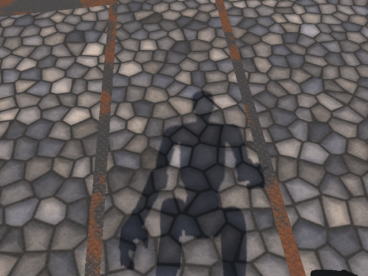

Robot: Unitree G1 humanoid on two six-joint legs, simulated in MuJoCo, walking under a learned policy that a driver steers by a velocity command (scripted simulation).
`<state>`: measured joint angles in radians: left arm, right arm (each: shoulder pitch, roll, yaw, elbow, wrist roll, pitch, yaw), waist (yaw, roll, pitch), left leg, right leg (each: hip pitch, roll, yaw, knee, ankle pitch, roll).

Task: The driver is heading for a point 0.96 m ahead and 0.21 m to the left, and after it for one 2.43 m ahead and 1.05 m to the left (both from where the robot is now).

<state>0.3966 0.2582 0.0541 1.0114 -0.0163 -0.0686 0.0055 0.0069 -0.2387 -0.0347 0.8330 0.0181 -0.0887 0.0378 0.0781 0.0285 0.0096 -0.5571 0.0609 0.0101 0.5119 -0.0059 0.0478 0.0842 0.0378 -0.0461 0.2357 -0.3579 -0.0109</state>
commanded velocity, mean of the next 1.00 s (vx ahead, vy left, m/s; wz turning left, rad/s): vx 0.50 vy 0.00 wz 0.13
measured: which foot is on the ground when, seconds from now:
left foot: up 0.00-0.02, down 0.04-0.60, up 0.62-1.00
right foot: down 0.00-0.04, up 0.06-0.56, down 0.58-1.00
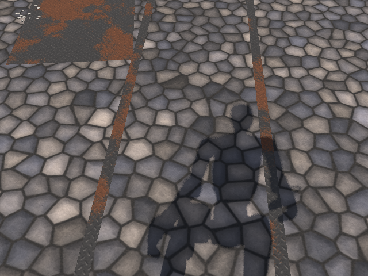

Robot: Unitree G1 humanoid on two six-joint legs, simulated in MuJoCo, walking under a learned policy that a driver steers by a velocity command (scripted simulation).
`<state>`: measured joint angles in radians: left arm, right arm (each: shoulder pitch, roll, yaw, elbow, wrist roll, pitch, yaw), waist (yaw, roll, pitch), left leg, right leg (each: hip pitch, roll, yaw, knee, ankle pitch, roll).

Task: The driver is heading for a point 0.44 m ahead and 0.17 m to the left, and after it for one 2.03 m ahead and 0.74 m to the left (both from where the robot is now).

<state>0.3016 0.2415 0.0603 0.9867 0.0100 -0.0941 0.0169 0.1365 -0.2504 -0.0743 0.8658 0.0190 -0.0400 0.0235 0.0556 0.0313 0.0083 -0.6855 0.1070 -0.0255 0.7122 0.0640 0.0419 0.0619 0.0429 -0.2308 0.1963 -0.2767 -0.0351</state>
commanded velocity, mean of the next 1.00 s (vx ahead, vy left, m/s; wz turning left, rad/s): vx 0.50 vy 0.00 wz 0.51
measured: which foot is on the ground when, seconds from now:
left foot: up 0.00-0.12, down 0.14-0.62, up 0.64-1.00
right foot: down 0.00-0.16, up 0.18-0.60, down 0.62-1.00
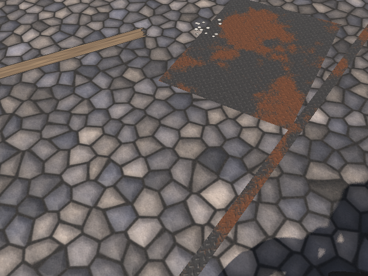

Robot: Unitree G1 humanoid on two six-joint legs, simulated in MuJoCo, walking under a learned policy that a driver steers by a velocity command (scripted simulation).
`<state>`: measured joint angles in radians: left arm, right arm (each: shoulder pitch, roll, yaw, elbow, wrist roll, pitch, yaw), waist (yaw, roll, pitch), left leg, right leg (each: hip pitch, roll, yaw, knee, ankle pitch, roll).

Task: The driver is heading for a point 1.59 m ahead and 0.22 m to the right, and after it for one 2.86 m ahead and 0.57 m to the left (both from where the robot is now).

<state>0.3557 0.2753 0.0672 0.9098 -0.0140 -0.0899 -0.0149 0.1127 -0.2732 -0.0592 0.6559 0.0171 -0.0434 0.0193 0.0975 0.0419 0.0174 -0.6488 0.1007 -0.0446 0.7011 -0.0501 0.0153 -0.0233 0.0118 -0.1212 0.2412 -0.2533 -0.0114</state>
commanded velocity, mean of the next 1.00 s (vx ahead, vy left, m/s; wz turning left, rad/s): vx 0.50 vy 0.00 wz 0.05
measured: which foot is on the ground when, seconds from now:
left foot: up 0.00-0.10, down 0.12-0.66, up 0.68-1.00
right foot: down 0.00-0.12, up 0.14-0.62, down 0.64-1.00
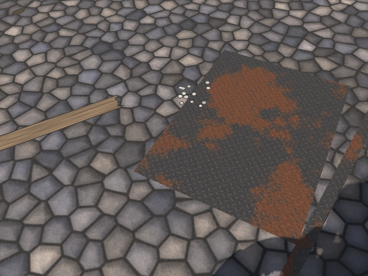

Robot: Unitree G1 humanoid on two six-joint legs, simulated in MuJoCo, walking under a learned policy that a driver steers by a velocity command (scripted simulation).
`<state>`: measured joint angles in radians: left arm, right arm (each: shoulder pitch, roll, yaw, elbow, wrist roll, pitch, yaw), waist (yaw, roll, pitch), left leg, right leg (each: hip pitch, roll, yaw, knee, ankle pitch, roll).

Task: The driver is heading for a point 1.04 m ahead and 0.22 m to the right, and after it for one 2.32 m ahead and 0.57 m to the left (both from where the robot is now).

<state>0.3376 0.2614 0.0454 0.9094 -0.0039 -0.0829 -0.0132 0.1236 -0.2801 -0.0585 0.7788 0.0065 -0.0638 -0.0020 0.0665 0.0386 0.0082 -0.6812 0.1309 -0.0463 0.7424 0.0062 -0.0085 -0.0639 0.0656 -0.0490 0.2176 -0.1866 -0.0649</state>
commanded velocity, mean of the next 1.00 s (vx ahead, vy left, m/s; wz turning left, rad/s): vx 0.50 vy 0.00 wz -0.23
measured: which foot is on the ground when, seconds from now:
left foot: up 0.00-0.18, down 0.20-0.76, up 0.78-1.00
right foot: down 0.00-0.22, up 0.24-0.72, down 0.74-1.00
